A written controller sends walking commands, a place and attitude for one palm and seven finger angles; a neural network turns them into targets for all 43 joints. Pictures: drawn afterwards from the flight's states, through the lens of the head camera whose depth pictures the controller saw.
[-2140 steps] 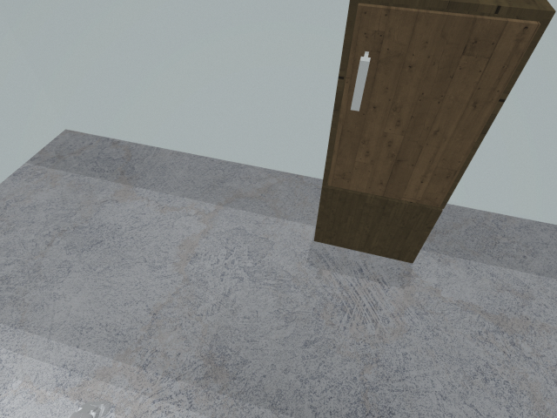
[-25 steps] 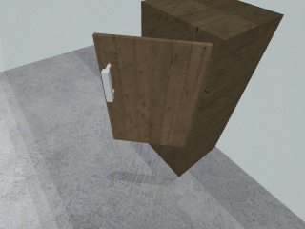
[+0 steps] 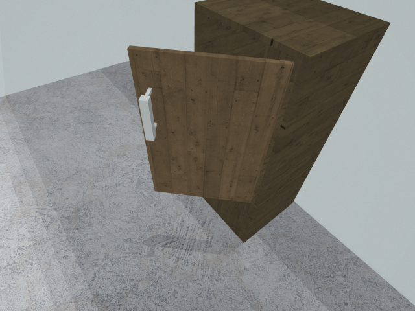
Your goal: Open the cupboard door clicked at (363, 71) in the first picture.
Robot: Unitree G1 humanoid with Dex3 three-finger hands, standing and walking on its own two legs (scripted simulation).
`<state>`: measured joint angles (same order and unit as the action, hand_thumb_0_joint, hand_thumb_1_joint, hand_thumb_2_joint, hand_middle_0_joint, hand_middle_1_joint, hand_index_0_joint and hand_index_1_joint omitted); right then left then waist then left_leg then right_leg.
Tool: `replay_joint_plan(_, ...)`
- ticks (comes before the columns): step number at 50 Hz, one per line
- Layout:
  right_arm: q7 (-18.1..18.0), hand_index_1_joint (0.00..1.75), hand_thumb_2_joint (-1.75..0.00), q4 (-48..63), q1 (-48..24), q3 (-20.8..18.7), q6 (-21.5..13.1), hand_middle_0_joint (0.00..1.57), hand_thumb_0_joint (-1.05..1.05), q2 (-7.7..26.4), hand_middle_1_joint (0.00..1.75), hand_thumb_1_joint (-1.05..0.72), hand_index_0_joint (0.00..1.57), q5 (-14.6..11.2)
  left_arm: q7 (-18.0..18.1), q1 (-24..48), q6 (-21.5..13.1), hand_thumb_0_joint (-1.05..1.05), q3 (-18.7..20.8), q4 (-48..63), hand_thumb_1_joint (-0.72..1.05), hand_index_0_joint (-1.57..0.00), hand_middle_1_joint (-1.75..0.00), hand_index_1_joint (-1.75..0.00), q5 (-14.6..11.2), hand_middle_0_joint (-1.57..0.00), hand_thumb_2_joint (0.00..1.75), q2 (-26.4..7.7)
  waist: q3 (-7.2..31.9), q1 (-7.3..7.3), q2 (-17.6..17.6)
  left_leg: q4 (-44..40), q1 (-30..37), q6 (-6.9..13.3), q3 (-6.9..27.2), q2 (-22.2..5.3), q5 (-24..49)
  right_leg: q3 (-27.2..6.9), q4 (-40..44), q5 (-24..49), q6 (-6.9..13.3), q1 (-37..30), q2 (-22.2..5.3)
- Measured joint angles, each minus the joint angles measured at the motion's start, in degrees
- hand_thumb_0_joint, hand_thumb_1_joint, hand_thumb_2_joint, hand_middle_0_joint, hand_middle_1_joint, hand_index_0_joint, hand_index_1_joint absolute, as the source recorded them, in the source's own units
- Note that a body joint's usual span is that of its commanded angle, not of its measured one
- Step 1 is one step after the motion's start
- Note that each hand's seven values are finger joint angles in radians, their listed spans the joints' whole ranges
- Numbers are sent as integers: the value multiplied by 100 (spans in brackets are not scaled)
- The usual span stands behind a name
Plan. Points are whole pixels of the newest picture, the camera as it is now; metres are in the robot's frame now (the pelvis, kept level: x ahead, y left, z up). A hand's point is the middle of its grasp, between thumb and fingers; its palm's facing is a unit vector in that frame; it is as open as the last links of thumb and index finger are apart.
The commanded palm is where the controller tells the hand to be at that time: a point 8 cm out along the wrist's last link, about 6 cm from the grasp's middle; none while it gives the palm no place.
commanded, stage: shuffle to correct the standing spot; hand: left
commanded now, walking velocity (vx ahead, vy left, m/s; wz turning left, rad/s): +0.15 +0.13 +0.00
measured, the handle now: (150, 114) +0.59 +0.20 +0.03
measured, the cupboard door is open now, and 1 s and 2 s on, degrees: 45 45 45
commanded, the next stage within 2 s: come to a stop and stand still in 0.02 s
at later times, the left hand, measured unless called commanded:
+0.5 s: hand out of the picture +0.09 +0.21 -0.18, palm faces -0.02 -0.98 -0.21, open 7.3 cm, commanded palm none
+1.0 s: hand out of the picture +0.05 +0.17 -0.17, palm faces -0.01 -0.98 -0.22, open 7.3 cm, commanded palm none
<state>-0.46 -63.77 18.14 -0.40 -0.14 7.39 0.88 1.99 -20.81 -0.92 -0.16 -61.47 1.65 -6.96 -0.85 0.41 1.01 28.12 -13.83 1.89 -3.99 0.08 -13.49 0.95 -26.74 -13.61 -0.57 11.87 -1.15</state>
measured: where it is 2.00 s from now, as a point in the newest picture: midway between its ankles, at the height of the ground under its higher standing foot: outside the picture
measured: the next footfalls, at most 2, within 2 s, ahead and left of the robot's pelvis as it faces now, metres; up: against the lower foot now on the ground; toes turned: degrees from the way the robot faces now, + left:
right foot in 0.50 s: +0.09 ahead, -0.09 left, +0.00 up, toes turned -1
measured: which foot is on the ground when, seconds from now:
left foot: down 0.00-1.00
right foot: down 0.00-0.16, up 0.18-0.48, down 0.50-1.00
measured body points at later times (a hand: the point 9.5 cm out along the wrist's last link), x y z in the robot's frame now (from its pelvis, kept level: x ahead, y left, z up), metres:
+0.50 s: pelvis +0.05 +0.03 -0.01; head +0.07 +0.04 +0.44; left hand +0.09 +0.26 -0.16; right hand +0.01 -0.16 -0.17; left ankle +0.03 +0.09 -0.74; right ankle +0.05 -0.09 -0.74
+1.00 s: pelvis +0.00 -0.01 +0.00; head -0.02 -0.01 +0.45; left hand +0.05 +0.22 -0.15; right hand +0.02 -0.25 -0.16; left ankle +0.03 +0.09 -0.74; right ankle +0.05 -0.10 -0.74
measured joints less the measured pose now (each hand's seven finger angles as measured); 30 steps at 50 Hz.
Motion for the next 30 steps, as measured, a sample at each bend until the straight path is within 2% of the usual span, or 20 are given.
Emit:
replay_joint_plan(3,18,30,-90,52,117,-27,44,20,1,33,30,-91,20,20,-12,-92,29,0,76,57,90,-20,-30,-30,-4,-20,90,-6,45,24,-15,286,-103,-4,33,1,-302,26,-78,-115,-12,0,-6)
replay_joint_plan(6,18,30,-90,87,226,-48,16,20,1,43,30,-91,20,26,-15,-178,61,0,158,75,90,-20,-30,-30,-4,-20,90,-46,56,53,54,351,-66,79,-15,45,-238,0,-205,-261,-55,-17,-63)
replay_joint_plan(10,-37,30,-90,157,314,-39,-113,20,1,17,30,-91,20,27,-19,-210,146,0,189,12,91,-20,-30,-30,32,-20,90,-106,45,60,191,213,124,279,-227,182,-384,-87,-823,-747,152,198,-187)
replay_joint_plan(13,-135,30,-90,154,296,25,-204,20,1,-60,30,-91,20,17,5,-73,140,0,157,-36,91,-20,-30,-30,13,-19,90,-124,-53,-1,182,-111,336,350,-335,216,-281,34,-1428,-1005,167,503,-192)
replay_joint_plan(17,-213,30,-90,54,210,99,-230,20,1,-229,30,-91,20,-24,32,247,132,0,130,3,91,-20,-30,-30,-42,-19,90,-129,-220,-66,156,-376,549,353,-361,254,-189,160,-953,-654,72,455,-197)
replay_joint_plan(23,-257,30,-90,1,5,30,-128,21,1,-427,30,-91,20,-16,57,670,240,1,227,159,93,-20,-30,-30,-22,-19,90,-253,-365,-97,131,-160,512,328,-430,286,-343,126,-745,-333,102,378,-179)
replay_joint_plan(27,-255,30,-90,-54,-128,-58,-53,21,2,-317,30,-92,20,-4,66,849,202,1,250,274,92,-20,-30,-30,-12,-19,90,-226,-416,-88,-30,122,376,268,-440,214,-487,120,-573,-308,21,262,-125)
replay_joint_plan(30,-215,30,-90,-9,-222,-90,-5,21,2,-161,30,-93,20,-33,112,878,130,1,188,330,92,-20,-30,-30,-20,-19,90,-162,-380,-135,-155,193,272,184,-420,112,-486,151,-534,-240,52,323,-34)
